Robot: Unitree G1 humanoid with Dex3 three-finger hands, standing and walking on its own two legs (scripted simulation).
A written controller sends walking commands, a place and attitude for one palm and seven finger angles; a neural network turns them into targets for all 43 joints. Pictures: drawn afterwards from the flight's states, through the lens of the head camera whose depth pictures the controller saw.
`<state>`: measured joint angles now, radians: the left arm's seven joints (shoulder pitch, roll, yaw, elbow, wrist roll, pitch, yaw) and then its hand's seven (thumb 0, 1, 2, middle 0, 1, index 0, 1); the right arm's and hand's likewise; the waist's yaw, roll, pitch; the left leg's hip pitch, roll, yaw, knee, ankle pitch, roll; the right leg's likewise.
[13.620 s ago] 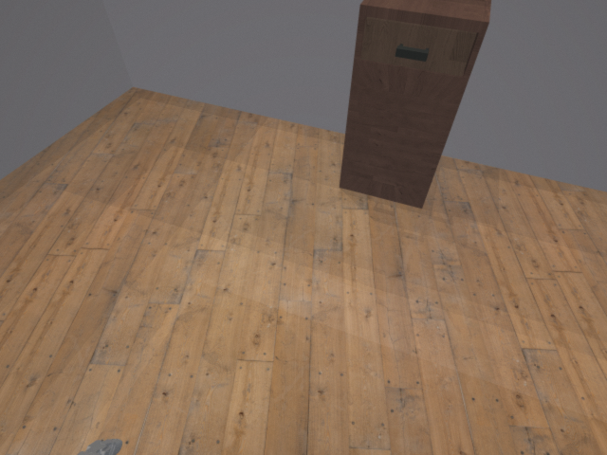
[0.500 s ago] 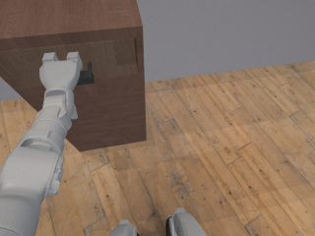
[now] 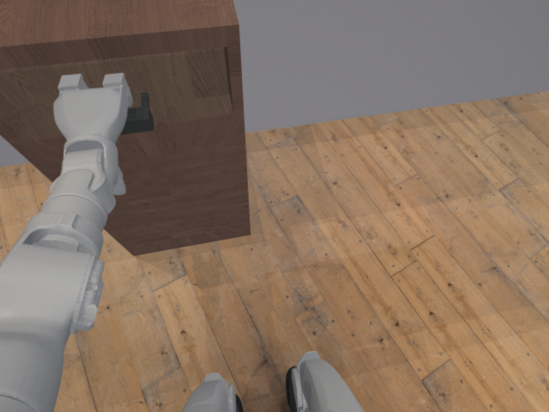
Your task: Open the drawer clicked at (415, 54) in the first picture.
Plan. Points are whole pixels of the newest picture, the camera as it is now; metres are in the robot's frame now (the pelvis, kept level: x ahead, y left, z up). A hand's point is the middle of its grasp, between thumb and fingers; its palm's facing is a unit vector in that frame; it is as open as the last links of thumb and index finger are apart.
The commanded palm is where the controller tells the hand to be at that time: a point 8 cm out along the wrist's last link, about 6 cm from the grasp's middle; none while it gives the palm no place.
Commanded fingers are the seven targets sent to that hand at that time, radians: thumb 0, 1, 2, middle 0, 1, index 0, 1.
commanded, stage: lift the fingers back up to retry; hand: left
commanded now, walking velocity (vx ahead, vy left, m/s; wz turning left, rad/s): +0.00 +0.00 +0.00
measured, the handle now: (116, 112) +0.58 +0.20 +0.02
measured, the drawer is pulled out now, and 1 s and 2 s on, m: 0.00 0.00 0.00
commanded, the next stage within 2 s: re-aim the fingers above the handle in 0.78 s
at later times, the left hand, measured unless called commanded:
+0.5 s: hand (100, 120) +0.54 +0.20 +0.06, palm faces -0.04 -0.03 -1.00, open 13.7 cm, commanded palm +0.52 +0.20 +0.12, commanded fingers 0.00 -0.50 0.30 -0.30 -1.20 -0.30 -1.20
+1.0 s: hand (96, 113) +0.53 +0.20 +0.07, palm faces -0.04 -0.03 -1.00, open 13.8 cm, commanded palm +0.51 +0.20 +0.13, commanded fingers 0.00 -0.50 0.30 -0.30 -1.20 -0.30 -1.20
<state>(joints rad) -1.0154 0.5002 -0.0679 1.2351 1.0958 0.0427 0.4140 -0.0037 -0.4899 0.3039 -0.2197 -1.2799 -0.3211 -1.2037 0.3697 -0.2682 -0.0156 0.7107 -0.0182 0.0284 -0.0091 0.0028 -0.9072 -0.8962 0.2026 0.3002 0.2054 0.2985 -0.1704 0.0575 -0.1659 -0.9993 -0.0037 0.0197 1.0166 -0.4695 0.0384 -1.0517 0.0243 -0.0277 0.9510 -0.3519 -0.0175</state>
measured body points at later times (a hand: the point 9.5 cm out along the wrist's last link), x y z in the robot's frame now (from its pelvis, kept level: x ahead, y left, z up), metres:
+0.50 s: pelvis +0.03 +0.00 +0.03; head +0.15 +0.00 +0.47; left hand +0.53 +0.20 +0.11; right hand +0.02 -0.27 -0.10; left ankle -0.01 +0.10 -0.67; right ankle +0.04 -0.11 -0.67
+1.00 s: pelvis +0.05 +0.00 +0.05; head +0.15 -0.01 +0.49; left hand +0.53 +0.20 +0.13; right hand +0.08 -0.27 -0.09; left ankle -0.01 +0.10 -0.67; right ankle +0.04 -0.11 -0.67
